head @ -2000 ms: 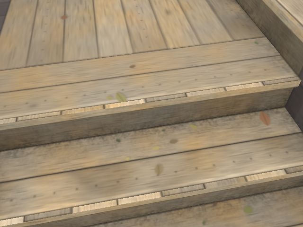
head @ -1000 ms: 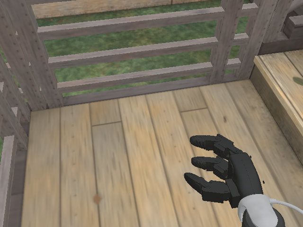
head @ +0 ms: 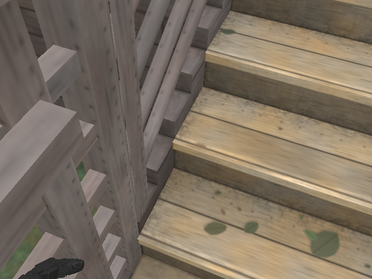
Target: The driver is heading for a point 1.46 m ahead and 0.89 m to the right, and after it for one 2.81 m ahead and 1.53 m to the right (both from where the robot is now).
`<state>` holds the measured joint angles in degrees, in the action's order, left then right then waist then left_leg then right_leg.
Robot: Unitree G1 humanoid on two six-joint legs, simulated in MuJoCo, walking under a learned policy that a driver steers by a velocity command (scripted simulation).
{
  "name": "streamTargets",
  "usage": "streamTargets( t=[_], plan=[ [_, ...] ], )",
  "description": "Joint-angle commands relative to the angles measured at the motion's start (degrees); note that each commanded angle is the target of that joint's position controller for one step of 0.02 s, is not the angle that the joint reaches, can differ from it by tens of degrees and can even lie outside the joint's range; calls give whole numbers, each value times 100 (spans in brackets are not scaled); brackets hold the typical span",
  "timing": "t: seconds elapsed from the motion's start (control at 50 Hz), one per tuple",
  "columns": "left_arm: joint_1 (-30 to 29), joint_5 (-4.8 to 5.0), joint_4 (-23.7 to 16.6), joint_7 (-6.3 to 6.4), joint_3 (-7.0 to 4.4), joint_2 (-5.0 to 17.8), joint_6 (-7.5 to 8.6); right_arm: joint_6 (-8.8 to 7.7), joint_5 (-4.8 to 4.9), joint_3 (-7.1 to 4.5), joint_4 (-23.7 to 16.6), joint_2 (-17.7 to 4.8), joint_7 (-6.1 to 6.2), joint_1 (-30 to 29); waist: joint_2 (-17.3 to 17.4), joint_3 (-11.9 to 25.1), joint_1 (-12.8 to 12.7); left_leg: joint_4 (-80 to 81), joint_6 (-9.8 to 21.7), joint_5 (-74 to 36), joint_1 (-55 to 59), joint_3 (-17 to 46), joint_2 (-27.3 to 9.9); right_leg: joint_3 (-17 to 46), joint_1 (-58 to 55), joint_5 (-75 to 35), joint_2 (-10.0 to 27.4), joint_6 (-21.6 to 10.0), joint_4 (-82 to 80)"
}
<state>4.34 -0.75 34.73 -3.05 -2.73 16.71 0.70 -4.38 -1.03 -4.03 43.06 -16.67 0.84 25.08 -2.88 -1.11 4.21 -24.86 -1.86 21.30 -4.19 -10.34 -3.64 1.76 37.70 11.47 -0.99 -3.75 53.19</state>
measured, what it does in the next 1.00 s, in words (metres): walks ahead, turning right: right foot, then left foot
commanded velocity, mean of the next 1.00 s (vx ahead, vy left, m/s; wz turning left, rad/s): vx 1.00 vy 0.00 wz -0.59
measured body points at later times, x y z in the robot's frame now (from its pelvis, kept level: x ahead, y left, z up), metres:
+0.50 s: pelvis +0.16 -0.04 +0.01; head +0.19 -0.02 +0.46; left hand +0.37 +0.17 -0.10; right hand +0.38 -0.28 -0.02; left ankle +0.02 +0.15 -0.70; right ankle +0.18 -0.09 -0.73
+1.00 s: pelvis +0.12 -0.07 -0.04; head +0.14 -0.06 +0.41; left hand +0.30 +0.16 -0.16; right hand +0.22 -0.35 -0.12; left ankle +0.07 +0.12 -0.68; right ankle +0.15 -0.10 -0.73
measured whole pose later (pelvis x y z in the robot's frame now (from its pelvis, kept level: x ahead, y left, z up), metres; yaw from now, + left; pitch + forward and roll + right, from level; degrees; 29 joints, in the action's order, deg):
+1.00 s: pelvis +0.12 -0.07 -0.04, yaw -32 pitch +2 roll -1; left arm 19.2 2.4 40.7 -1.2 -5.5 16.5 -1.5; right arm 0.2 -0.2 0.3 35.9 -9.5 -1.9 5.2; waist -1.0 1.1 -8.8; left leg -66.3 -1.0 34.7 -18.1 0.6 -4.7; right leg 5.9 28.6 16.2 -19.0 -10.0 45.5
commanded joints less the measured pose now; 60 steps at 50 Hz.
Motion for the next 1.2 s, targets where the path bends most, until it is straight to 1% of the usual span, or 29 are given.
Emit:
streamTargets(
  t=[0.02,0.1,0.14,0.16,0.2,0.22,0.28,0.36,0.46,0.56,0.6,0.68,0.74,0.76,0.78,0.82,0.86,0.9,0.92,0.94,0.96,1.0,1.04,1.06,1.08,1.1,1.12,1.16,1.2],
  plan=[
    [195,79,-198,-174,65,87,117,-110,96,-118,-587,-729,-60,-855,1400,575,-530,232,233,-7216,-114,327,-1122,-250,-1564,-143,-124,-255,-1709],
    [920,-155,364,-46,-84,139,285,-6,363,-77,-423,-763,6,-458,874,966,-873,-1907,388,-6047,-326,327,-856,-589,-3478,-1678,-333,-569,-3131],
    [-613,-123,-243,-12,-73,619,171,127,473,180,-767,16,-199,-3,-819,1690,31,-2364,2,-1641,-1406,407,350,964,-4803,-4823,972,-747,-3123],
    [-545,-206,-201,89,-30,326,185,210,468,255,-808,200,-119,-405,-714,1421,-188,-2776,-4,182,-1297,622,602,1096,-4213,-4120,1254,-778,-3593],
    [-830,-138,-220,208,170,-197,273,193,300,323,-842,235,-195,-695,-271,785,-140,-833,40,106,-1086,1048,211,292,-3628,-4327,686,-422,-3431],
    [-535,-43,-137,276,170,-189,345,186,228,327,-922,173,-161,-973,-256,477,-352,180,68,-635,-1038,1122,82,435,-3646,-4249,678,-321,-3591],
    [77,-32,63,281,141,-33,430,186,161,315,-1055,-94,-167,-1487,862,1271,-647,7,36,-4393,-150,1376,-60,367,-4134,-5154,576,81,-3365],
    [-113,-78,227,287,128,-60,276,122,296,384,-1285,309,-220,-2037,47,1552,-532,-151,-95,-3357,-327,1018,144,692,-4523,-6131,354,40,-3328],
    [299,-37,681,349,-36,157,165,147,279,380,-1345,455,159,-2049,-357,919,-534,302,-337,-963,-838,875,290,1355,-4585,-5973,301,-500,-3277],
    [208,143,521,278,-192,195,59,176,492,242,-1572,160,144,-2690,457,1470,-753,-924,-471,-3567,41,579,83,1369,-3658,-4728,-317,-246,-3041],
    [107,256,418,271,-202,166,80,226,403,250,-1668,132,101,-2771,445,1461,-699,-965,-472,-3006,38,501,129,1364,-3246,-4329,-431,-170,-2975],
    [598,130,437,281,-393,587,-104,95,351,301,-1575,280,114,-2476,391,1239,-888,-677,-358,-1307,75,272,338,1732,-2917,-2875,-606,-301,-3089],
    [576,204,264,303,-427,272,-132,118,185,118,-1236,-80,234,-1872,890,728,-822,-22,-96,-2995,1083,275,-220,898,-1584,-1147,-1468,95,-2748],
    [838,440,329,319,-401,-24,-53,224,193,28,-1087,-355,179,-2050,1875,759,-1107,-352,151,-4923,1473,468,-856,520,-1062,87,-1554,37,-1908],
    [1070,423,254,324,-382,6,-34,185,95,11,-1105,-343,137,-2315,2105,972,-1218,-680,347,-5978,1316,573,-1484,279,-794,833,-1294,-145,-600],
    [1606,299,324,118,-273,19,-71,225,-16,-43,-1126,-470,-4,-2881,1504,870,-1678,-1081,450,-6907,662,138,-1787,216,-1011,938,-733,-404,-292],
    [1767,188,326,33,-348,260,-52,197,211,-141,-1008,-700,-84,-2543,1228,807,-1628,-2296,469,-7932,231,80,-1629,-295,-1789,609,-1122,-751,-725],
    [1791,139,367,67,-411,369,-71,194,388,79,-1068,-265,-153,-2841,515,275,-1922,-3790,321,-5357,-1085,22,-1173,-173,-1794,382,-1508,-1139,-1093],
    [1217,283,280,150,-465,734,-73,306,373,218,-1150,269,-283,-2938,-1189,-108,-1705,-5294,106,-984,-1826,-270,19,1108,-1170,-598,-1036,-1687,-2317],
    [529,389,-4,194,-389,782,-57,369,210,355,-1453,511,-386,-2731,-1359,-357,-974,-5802,40,1295,-2070,306,808,2943,-245,-709,-801,-1934,-3049],
    [285,442,-194,172,-278,564,-30,336,24,352,-1611,443,-390,-2712,-435,-280,-700,-5360,78,1450,-2042,790,822,3345,-97,-174,-727,-1778,-3278],
    [345,290,-298,211,-201,350,-157,261,-9,323,-1728,-2,-227,-2129,67,-514,-287,-2556,141,2499,-1611,733,635,2996,246,373,-808,-1045,-3791],
    [-469,-170,-790,244,-330,528,-247,306,-150,117,-953,-503,97,-118,858,-31,311,617,542,727,1621,404,442,2350,1396,-254,-881,420,-3584],
    [-175,319,-615,306,-185,-286,-122,418,-109,25,-728,-654,190,220,2064,521,373,761,828,-56,3227,1375,-1083,1026,2558,1905,-1620,751,-815],
    [-575,76,-1058,358,-179,234,-57,432,-42,-91,-1073,-844,396,-582,3309,196,363,709,1390,-1152,1368,3784,-2965,389,2452,1664,-714,582,1066],
    [-62,-222,-775,313,-330,625,-87,291,-163,-38,-1264,-505,368,-1140,1839,411,-186,876,1299,-275,948,3359,-2790,611,1813,1129,-142,413,1865],
    [290,-319,-478,270,-297,483,-208,158,-158,57,-1294,-140,284,-1315,1124,202,-321,731,1109,-891,574,2693,-2358,471,1537,1027,-232,314,2545],
    [496,-247,-449,90,-288,437,-395,64,-97,139,-1132,-47,179,-1655,836,101,-616,944,667,-1899,453,1264,-1545,272,1135,692,5,211,2275],
    [139,-99,-490,48,-140,78,-445,33,-91,39,-826,-282,47,-920,779,-106,-171,931,553,-1743,689,555,-1266,-326,1010,1107,-37,224,1600]
  ],
)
